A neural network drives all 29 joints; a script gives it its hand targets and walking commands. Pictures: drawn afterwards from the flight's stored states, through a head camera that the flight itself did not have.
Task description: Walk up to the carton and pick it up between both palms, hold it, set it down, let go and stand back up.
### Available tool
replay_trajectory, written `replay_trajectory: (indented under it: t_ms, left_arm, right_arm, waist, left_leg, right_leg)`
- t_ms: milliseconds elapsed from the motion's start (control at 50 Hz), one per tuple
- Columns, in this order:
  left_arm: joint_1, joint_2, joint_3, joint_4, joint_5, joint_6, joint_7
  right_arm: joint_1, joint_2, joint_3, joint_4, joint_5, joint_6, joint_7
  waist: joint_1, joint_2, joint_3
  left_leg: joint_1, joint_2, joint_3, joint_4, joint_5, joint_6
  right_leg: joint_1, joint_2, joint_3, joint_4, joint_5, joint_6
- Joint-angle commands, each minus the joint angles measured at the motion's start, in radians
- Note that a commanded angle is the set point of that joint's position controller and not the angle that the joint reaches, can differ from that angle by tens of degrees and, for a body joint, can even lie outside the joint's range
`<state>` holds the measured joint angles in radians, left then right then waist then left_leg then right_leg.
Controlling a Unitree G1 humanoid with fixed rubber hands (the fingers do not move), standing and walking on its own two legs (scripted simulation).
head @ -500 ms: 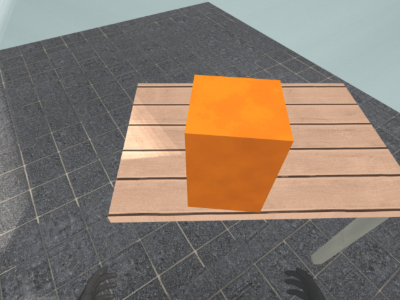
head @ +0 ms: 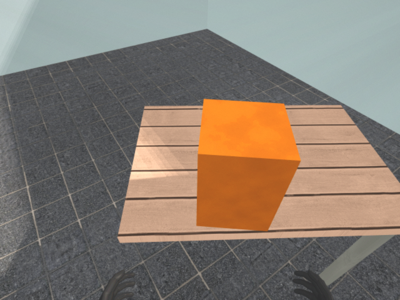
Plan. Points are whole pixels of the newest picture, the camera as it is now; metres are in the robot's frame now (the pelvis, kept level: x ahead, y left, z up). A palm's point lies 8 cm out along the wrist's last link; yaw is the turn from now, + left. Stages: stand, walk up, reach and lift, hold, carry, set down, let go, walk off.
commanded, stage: reach and lift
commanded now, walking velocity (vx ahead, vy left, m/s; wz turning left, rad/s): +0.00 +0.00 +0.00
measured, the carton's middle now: (237, 168) +0.45 -0.06 +0.00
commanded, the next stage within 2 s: none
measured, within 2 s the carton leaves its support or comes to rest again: neither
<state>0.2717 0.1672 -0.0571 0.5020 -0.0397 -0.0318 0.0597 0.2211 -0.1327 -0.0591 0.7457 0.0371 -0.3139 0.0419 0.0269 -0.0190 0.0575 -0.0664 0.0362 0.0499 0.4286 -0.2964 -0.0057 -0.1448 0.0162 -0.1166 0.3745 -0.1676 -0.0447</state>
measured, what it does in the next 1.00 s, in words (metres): stands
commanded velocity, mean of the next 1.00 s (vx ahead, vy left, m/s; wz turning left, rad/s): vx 0.00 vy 0.00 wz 0.00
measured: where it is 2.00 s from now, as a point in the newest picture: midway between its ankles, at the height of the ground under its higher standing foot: outside the picture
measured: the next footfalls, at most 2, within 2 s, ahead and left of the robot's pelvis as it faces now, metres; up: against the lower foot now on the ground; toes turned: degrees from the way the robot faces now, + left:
none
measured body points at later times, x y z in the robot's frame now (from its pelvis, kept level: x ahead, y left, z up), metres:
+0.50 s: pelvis +0.00 +0.00 -0.01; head -0.01 +0.01 +0.44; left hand +0.19 +0.19 -0.06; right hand +0.19 -0.22 -0.06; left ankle -0.04 +0.11 -0.74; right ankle +0.03 -0.09 -0.74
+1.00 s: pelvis +0.00 +0.00 -0.01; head -0.01 +0.01 +0.44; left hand +0.26 +0.19 -0.02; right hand +0.25 -0.22 -0.03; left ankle -0.04 +0.11 -0.74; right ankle +0.03 -0.09 -0.74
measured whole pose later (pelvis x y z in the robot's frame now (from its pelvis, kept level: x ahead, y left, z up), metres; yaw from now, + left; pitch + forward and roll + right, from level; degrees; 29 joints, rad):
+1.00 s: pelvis +0.00 +0.00 -0.01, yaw +0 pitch -1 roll -1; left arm -0.03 0.17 -0.13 0.65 -0.18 -0.34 0.11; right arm -0.06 -0.15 -0.05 0.78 0.17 -0.39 0.00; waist -0.01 0.00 0.00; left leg -0.17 0.03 0.05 0.52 -0.33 0.00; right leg -0.25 0.01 -0.12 0.47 -0.21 -0.04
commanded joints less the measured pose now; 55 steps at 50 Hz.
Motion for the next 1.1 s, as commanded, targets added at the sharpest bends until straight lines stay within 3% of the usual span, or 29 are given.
replay_trajectory:
  t_ms: [0, 200, 420, 440, 480, 620, 740, 780, 820, 860, 980, 1000, 1020, 1080]
  left_arm:
    - [-0.069, 0.053, 0.004, -0.134, -0.007, -0.1, 0.018]
    - [-0.132, 0.056, -0.024, -0.066, -0.042, -0.248, 0.037]
    - [-0.22, 0.074, -0.046, -0.026, -0.085, -0.401, 0.035]
    - [-0.22, 0.074, -0.039, -0.018, -0.087, -0.414, 0.037]
    - [-0.234, 0.083, -0.037, 0.031, -0.096, -0.424, 0.03]
    - [-0.35, 0.086, -0.062, 0.046, -0.136, -0.495, 0.039]
    - [-0.427, 0.087, -0.053, 0.091, -0.139, -0.461, 0.042]
    - [-0.45, 0.098, -0.046, 0.053, -0.143, -0.447, 0.045]
    - [-0.459, 0.092, -0.047, 0.009, -0.144, -0.431, 0.048]
    - [-0.465, 0.087, -0.043, 0.011, -0.144, -0.404, 0.052]
    - [-0.555, 0.074, -0.037, -0.044, -0.143, -0.313, 0.052]
    - [-0.583, 0.054, -0.051, -0.055, -0.114, -0.292, 0.061]
    - [-0.572, 0.05, -0.032, -0.054, -0.104, -0.273, 0.067]
    - [-0.602, 0.057, -0.016, -0.083, -0.098, -0.226, 0.067]
  right_arm:
    - [-0.068, -0.127, -0.043, -0.137, 0.02, -0.068, 0.001]
    - [-0.108, -0.093, -0.044, -0.106, 0.05, -0.13, 0.004]
    - [-0.187, -0.092, -0.035, -0.09, 0.08, -0.216, -0.009]
    - [-0.201, -0.099, -0.035, -0.09, 0.086, -0.221, -0.006]
    - [-0.221, -0.087, -0.024, -0.078, 0.084, -0.222, -0.012]
    - [-0.334, -0.08, -0.023, -0.081, 0.092, -0.251, -0.016]
    - [-0.415, -0.091, -0.022, -0.04, 0.11, -0.207, -0.027]
    - [-0.426, -0.11, -0.023, -0.055, 0.111, -0.196, -0.036]
    - [-0.444, -0.122, -0.022, -0.087, 0.13, -0.189, -0.038]
    - [-0.473, -0.13, -0.02, -0.124, 0.139, -0.169, -0.035]
    - [-0.529, -0.137, -0.028, -0.169, 0.128, -0.069, -0.044]
    - [-0.56, -0.119, -0.025, -0.135, 0.128, -0.054, -0.037]
    - [-0.56, -0.12, -0.016, -0.142, 0.131, -0.039, -0.031]
    - [-0.577, -0.137, -0.018, -0.196, 0.143, 0.001, -0.029]
  waist:
    - [0.003, 0.031, -0.079]
    - [-0.004, 0.03, -0.093]
    - [-0.031, 0.027, -0.146]
    - [-0.022, 0.032, -0.15]
    - [-0.026, 0.001, -0.124]
    - [-0.032, 0.029, -0.181]
    - [-0.038, 0.027, -0.194]
    - [-0.049, 0.018, -0.245]
    - [-0.03, 0.032, -0.292]
    - [-0.031, 0.023, -0.301]
    - [-0.041, -0.001, -0.278]
    - [-0.095, 0.02, -0.244]
    - [-0.068, 0.013, -0.245]
    - [-0.068, -0.005, -0.28]
  left_leg:
    - [-0.201, -0.009, -0.029, -0.1, 0.247, -0.028]
    - [-0.27, -0.012, -0.035, -0.091, 0.143, -0.022]
    - [-0.314, -0.027, -0.048, -0.036, 0.158, -0.032]
    - [-0.318, -0.026, -0.051, -0.039, 0.147, -0.032]
    - [-0.355, -0.032, -0.047, -0.029, 0.112, -0.025]
    - [-0.411, -0.027, -0.058, -0.002, 0.072, -0.025]
    - [-0.423, -0.026, -0.058, -0.002, 0.057, -0.025]
    - [-0.384, -0.028, -0.057, -0.001, 0.119, -0.03]
    - [-0.349, -0.027, -0.058, 0.006, 0.185, -0.033]
    - [-0.327, -0.025, -0.061, 0.004, 0.224, -0.037]
    - [-0.319, -0.024, -0.062, -0.063, 0.165, -0.02]
    - [-0.357, -0.036, -0.067, -0.086, 0.129, -0.024]
    - [-0.354, -0.039, -0.062, -0.096, 0.13, -0.022]
    - [-0.33, -0.041, -0.053, -0.108, 0.163, -0.018]
  right_leg:
    - [0.202, -0.007, 0.12, -0.033, 0.084, -0.022]
    - [0.21, -0.026, 0.152, 0.006, 0.062, -0.018]
    - [0.224, -0.019, 0.159, 0.073, 0.15, -0.011]
    - [0.219, -0.023, 0.161, 0.074, 0.145, -0.01]
    - [0.221, -0.024, 0.168, 0.079, 0.126, -0.004]
    - [0.199, -0.028, 0.176, 0.124, 0.088, -0.01]
    - [0.19, -0.025, 0.181, 0.126, 0.086, -0.011]
    - [0.209, -0.02, 0.179, 0.127, 0.149, -0.007]
    - [0.225, -0.013, 0.178, 0.13, 0.204, -0.007]
    - [0.221, -0.007, 0.171, 0.117, 0.224, -0.004]
    - [0.231, -0.018, 0.186, 0.058, 0.174, -0.003]
    - [0.238, -0.015, 0.161, 0.056, 0.193, -0.001]
    - [0.257, -0.016, 0.159, 0.05, 0.201, 0.001]
    - [0.292, -0.02, 0.163, 0.041, 0.253, 0.012]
